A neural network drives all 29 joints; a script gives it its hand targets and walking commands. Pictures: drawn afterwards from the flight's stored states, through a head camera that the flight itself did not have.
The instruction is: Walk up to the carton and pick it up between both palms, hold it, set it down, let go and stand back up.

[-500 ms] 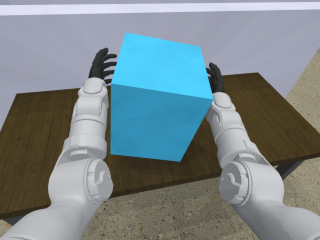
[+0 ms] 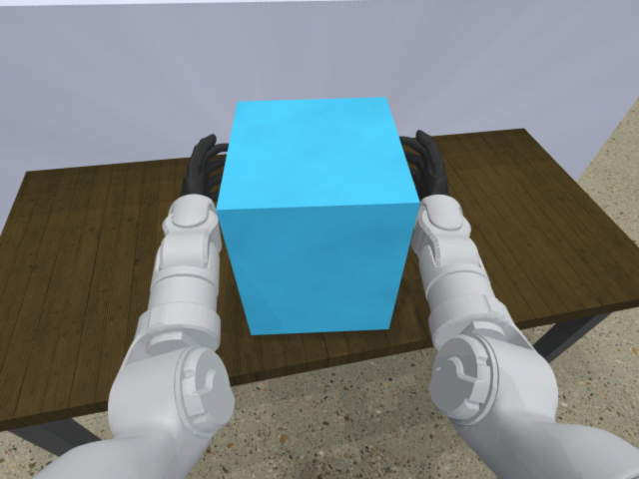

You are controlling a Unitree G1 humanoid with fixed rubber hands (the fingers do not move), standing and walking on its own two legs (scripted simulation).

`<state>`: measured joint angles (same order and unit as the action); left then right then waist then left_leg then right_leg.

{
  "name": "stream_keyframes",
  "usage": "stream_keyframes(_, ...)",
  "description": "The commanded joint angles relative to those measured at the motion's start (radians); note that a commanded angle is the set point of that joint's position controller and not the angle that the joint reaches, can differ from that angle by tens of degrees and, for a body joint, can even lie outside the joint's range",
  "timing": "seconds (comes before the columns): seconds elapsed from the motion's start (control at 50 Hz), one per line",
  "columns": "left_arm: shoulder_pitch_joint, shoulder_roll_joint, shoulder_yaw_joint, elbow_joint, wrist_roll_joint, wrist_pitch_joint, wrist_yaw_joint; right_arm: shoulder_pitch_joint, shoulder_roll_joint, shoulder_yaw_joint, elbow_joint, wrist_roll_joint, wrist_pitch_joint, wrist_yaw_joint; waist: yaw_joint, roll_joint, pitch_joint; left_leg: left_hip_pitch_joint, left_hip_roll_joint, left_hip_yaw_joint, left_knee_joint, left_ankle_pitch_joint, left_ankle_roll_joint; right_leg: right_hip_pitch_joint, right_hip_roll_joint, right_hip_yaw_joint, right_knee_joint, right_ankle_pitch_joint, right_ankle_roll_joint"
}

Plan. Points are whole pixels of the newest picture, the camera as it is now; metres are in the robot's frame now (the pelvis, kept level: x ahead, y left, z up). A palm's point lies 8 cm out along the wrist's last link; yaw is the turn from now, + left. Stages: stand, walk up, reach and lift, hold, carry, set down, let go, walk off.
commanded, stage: set down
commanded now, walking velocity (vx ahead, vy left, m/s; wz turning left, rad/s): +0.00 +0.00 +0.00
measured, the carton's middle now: (316, 220) +0.43 +0.00 +0.07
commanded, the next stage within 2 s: none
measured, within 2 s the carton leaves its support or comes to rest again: rests again in 0.60 s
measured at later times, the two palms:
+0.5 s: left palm (202, 208) +0.40 +0.15 +0.12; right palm (436, 207) +0.39 -0.15 +0.13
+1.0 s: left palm (206, 205) +0.41 +0.14 +0.12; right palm (435, 214) +0.40 -0.15 +0.12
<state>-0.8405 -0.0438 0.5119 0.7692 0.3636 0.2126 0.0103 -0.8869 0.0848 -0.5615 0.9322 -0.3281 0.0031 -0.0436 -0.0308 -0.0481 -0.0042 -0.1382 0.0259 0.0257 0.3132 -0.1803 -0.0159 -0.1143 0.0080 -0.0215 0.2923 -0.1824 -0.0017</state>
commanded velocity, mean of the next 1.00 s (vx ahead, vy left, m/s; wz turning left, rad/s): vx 0.00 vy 0.00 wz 0.00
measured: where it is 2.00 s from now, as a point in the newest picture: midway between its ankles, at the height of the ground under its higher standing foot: outside the picture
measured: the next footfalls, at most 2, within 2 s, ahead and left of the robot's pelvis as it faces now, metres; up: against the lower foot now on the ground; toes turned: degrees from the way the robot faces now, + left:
none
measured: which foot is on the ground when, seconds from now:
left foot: down 0.00-1.00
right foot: down 0.00-1.00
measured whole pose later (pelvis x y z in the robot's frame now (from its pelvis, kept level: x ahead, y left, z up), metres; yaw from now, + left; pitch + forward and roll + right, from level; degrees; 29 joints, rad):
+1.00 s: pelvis +0.00 +0.01 +0.00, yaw -1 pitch +0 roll +0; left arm -0.84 -0.11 0.59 0.76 0.45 0.14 -0.02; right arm -0.81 0.13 -0.65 0.82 -0.43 -0.06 0.02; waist -0.01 -0.04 0.04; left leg -0.12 0.02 0.07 0.29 -0.17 0.00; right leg -0.11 -0.01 -0.04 0.29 -0.17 0.01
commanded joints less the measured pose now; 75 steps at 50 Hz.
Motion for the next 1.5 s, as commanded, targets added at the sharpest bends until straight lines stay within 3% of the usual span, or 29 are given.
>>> stream_keyframes(0.0, -0.654, -0.428, -0.286, -0.039, -0.050, -0.045, -0.069, -0.546, 0.431, 0.227, -0.036, -0.006, -0.076, 0.145, -0.013, 0.095, -0.539, 0.220, -0.026, 0.076, 0.047, 0.425, -0.056, 0.118, 0.024, -0.100, 0.049, 0.511, 0.068)
stream_keyframes(0.32, -0.609, -0.380, -0.165, 0.034, 0.022, -0.056, -0.080, -0.526, 0.401, 0.136, -0.032, -0.075, -0.060, 0.174, 0.021, 0.046, -0.407, 0.155, -0.024, 0.093, -0.035, 0.206, -0.018, 0.099, 0.007, -0.091, 0.002, 0.290, 0.078)
stream_keyframes(0.5, -0.595, -0.387, -0.159, 0.016, 0.037, -0.078, -0.066, -0.491, 0.404, 0.116, -0.035, -0.106, -0.072, 0.189, 0.023, 0.059, -0.429, 0.208, -0.019, 0.098, -0.012, 0.258, -0.023, 0.048, 0.012, -0.098, -0.005, 0.262, 0.074)
stream_keyframes(0.92, -0.437, -0.392, -0.127, 0.023, 0.081, -0.075, -0.099, -0.388, 0.413, 0.162, -0.097, -0.115, -0.086, 0.180, 0.034, 0.023, -0.329, 0.147, -0.026, 0.104, -0.021, 0.287, 0.003, 0.107, 0.012, -0.095, 0.008, 0.339, 0.086)
stream_keyframes(1.48, -0.353, -0.384, -0.087, -0.007, 0.124, -0.069, -0.117, -0.280, 0.378, 0.124, -0.116, -0.147, -0.056, 0.191, 0.033, 0.034, -0.241, 0.199, -0.024, 0.097, -0.035, 0.259, 0.017, 0.008, 0.013, -0.107, -0.038, 0.183, 0.079)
